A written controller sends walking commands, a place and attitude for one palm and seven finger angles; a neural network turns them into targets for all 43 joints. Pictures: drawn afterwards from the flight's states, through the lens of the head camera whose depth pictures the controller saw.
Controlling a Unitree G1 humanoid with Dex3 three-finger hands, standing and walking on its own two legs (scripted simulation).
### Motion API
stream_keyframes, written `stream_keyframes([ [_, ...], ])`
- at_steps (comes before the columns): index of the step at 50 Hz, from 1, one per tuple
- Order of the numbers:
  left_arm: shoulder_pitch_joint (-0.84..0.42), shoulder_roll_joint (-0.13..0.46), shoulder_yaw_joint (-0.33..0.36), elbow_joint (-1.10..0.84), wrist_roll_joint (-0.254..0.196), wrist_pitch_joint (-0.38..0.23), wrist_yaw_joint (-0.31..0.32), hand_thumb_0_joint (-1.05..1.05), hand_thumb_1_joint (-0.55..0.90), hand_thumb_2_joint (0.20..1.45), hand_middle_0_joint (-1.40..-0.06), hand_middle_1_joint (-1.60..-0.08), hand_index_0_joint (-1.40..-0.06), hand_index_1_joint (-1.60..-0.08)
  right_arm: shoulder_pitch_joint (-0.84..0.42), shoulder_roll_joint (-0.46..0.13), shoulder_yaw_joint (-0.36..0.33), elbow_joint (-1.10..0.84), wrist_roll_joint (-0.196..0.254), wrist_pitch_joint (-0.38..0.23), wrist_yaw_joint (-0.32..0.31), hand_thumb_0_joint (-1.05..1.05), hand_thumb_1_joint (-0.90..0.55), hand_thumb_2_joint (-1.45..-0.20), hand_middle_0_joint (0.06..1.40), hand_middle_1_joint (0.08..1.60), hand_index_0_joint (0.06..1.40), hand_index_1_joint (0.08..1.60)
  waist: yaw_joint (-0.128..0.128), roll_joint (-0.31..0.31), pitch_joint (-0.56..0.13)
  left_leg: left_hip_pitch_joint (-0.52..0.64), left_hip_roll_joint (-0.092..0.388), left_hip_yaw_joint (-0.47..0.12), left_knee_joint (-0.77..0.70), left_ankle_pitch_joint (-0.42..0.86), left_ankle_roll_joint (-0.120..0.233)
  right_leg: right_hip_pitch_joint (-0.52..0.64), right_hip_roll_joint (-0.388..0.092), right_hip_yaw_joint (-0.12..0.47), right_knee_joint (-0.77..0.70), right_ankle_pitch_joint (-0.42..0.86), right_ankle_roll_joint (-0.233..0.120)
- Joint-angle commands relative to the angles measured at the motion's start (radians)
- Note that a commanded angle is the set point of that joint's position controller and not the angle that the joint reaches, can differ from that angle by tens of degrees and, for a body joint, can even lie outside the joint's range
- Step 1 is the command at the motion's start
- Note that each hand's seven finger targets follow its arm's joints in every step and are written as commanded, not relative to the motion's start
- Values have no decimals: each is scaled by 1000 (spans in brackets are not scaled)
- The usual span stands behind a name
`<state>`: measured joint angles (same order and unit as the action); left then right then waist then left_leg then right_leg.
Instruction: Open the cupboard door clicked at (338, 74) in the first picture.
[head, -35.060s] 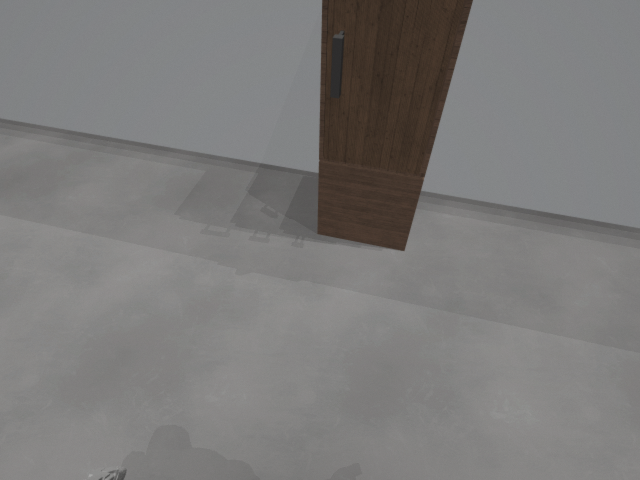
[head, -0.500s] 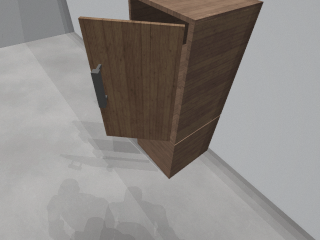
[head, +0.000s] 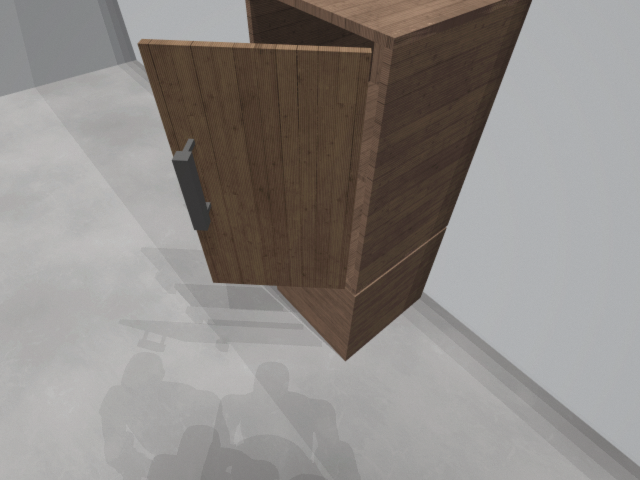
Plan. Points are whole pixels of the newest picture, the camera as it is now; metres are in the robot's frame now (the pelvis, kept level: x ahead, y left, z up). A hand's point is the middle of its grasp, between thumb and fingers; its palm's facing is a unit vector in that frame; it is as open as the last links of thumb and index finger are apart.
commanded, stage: shuffle to correct the standing spot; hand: left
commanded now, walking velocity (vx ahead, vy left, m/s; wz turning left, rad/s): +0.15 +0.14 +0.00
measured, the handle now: (196, 185) +0.60 +0.26 +0.01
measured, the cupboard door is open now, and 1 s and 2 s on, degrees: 47 47 47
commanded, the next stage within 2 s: come to a stop and stand still in 0.12 s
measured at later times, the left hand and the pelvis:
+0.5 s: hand out of the picture +0.06 +0.24 -0.19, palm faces +0.10 -0.97 -0.20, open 7.4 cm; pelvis +0.07 +0.06 -0.01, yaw +1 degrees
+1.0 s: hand out of the picture +0.10 +0.25 -0.17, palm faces +0.03 -0.97 -0.23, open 7.3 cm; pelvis +0.05 +0.07 +0.00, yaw +0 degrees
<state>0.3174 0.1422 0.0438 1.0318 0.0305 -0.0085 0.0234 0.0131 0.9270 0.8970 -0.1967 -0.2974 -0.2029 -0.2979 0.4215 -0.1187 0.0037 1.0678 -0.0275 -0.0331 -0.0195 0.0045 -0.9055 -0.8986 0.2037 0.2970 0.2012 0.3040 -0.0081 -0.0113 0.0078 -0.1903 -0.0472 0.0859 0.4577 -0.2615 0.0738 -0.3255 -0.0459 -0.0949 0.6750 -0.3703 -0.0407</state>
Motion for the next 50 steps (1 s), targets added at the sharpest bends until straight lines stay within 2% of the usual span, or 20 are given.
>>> stream_keyframes([
  [1,197,96,18,0,2,-39,3,0,900,900,-200,-300,-200,-300,6,-86,-23,-49,19,-12,2,0,-900,-900,200,300,200,300,92,-120,45,-409,85,-73,79,-186,16,418,-202,272,-315,-3,-64],
  [2,245,182,40,4,-1,-37,9,0,900,900,-200,-300,-200,-300,-10,-81,-29,-77,13,-9,9,0,-900,-900,200,300,200,300,103,-225,56,-536,20,22,270,-283,-32,464,-416,515,-429,-18,-163],
  [3,272,197,49,6,-7,-41,14,0,900,900,-200,-300,-200,-300,-67,-110,-40,-92,0,-5,12,0,-900,-900,200,300,200,300,117,-198,60,-533,56,-33,464,-306,-40,382,-462,579,-478,26,-218],
  [8,69,140,34,-39,2,-55,16,0,900,900,-200,-300,-200,-300,-89,-61,-43,-84,7,22,45,0,-900,-900,200,300,200,300,11,-146,106,-379,129,-52,468,-72,-69,113,-299,179,-466,278,-130],
  [14,44,169,40,-36,3,-16,6,0,900,900,-200,-300,-200,-300,-38,-75,-39,-75,12,7,33,0,-900,-900,200,300,200,300,-15,-108,55,11,67,49,44,131,-96,-11,-170,44,-243,215,-34],
  [15,79,129,29,-32,-2,-6,5,0,900,900,-200,-300,-200,-300,-4,-128,-49,-66,9,2,23,0,-900,-900,200,300,200,300,-15,30,1,99,134,-14,13,275,-84,-24,-115,11,-112,153,1],
  [16,130,76,20,-36,-14,5,6,0,900,900,-200,-300,-200,-300,16,-214,-62,-81,3,-4,11,0,-900,-900,200,300,200,300,-6,215,-52,128,334,-252,-52,492,2,-85,-38,-29,4,-75,47],
  [17,143,57,8,-51,-12,12,11,0,900,900,-200,-300,-200,-300,18,-248,-67,-99,5,5,2,0,-900,-900,200,300,200,300,-6,214,-48,28,434,-348,-121,515,94,-38,-14,7,140,-255,52],
  [18,137,41,-1,-60,-13,9,11,0,900,900,-200,-300,-200,-300,-32,-254,-65,-112,1,3,-5,0,-900,-900,200,300,200,300,10,146,0,-53,431,-340,-132,484,125,-47,-15,38,172,-241,45],
  [20,132,55,1,-23,-10,21,13,0,900,900,-200,-300,-200,-300,-134,-196,-53,-105,3,6,-16,0,-900,-900,200,300,200,300,16,304,-28,-70,384,-274,-143,508,109,-19,-30,66,233,-182,40],
  [28,169,71,10,-50,-3,26,-1,0,900,900,-200,-300,-200,-300,-221,-194,-81,-131,8,40,-21,0,-900,-900,200,300,200,300,49,69,-59,-164,295,-147,8,268,46,142,2,68,-182,129,39],
  [30,90,167,13,-84,5,14,4,0,900,900,-200,-300,-200,-300,-210,-80,-60,-153,22,55,-3,0,-900,-900,200,300,200,300,14,-228,-5,-236,85,-1,181,-139,-69,44,-228,320,-393,159,-56],
  [33,-8,127,4,-104,1,-2,14,0,900,900,-200,-300,-200,-300,-223,-64,-57,-120,13,69,3,0,-900,-900,200,300,200,300,-1,-163,43,-197,80,-72,401,-156,-63,-52,-211,281,-409,230,-120],
  [34,-23,123,1,-104,0,-6,12,0,900,900,-200,-300,-200,-300,-200,-61,-54,-104,14,63,5,0,-900,-900,200,300,200,300,-12,-145,37,-189,79,-61,391,-141,-68,-22,-186,233,-379,313,-126],
  [35,45,168,4,-122,13,-3,55,0,900,900,-200,-300,-200,-300,-249,-149,-68,-177,12,51,3,0,-900,-900,200,300,200,300,11,-106,12,-236,48,-20,432,-226,-103,98,-209,403,-349,803,-113],
  [37,33,197,9,-146,1,-30,48,0,900,900,-200,-300,-200,-300,-239,-93,-49,-201,17,41,18,0,-900,-900,200,300,200,300,6,47,-109,-196,70,-39,273,-139,-74,247,-189,244,-231,752,-127],
  [40,0,174,-5,-139,-8,-19,38,0,900,900,-200,-300,-200,-300,-159,-105,-45,-178,20,38,5,0,-900,-900,200,300,200,300,-20,-87,-42,-43,61,-52,28,-45,-61,121,-128,198,-248,385,-69],
  [43,15,119,-14,-132,-16,-18,30,0,900,900,-200,-300,-200,-300,-140,-170,-38,-165,6,21,2,0,-900,-900,200,300,200,300,12,39,25,-78,199,-184,-41,140,-1,79,-37,141,-254,197,-6],
  [45,-11,136,-18,-118,-16,-5,22,0,900,900,-200,-300,-200,-300,-178,-153,-24,-159,7,21,1,0,-900,-900,200,300,200,300,19,156,77,-153,174,-214,-122,11,-3,110,-19,119,-242,108,-6],
  [50,-7,142,-24,-99,-16,-7,11,0,900,900,-200,-300,-200,-300,-147,-175,-18,-134,3,19,4,0,-900,-900,200,300,200,300,16,25,59,-170,149,-202,-171,-159,-11,145,-32,136,-279,39,-9],
])
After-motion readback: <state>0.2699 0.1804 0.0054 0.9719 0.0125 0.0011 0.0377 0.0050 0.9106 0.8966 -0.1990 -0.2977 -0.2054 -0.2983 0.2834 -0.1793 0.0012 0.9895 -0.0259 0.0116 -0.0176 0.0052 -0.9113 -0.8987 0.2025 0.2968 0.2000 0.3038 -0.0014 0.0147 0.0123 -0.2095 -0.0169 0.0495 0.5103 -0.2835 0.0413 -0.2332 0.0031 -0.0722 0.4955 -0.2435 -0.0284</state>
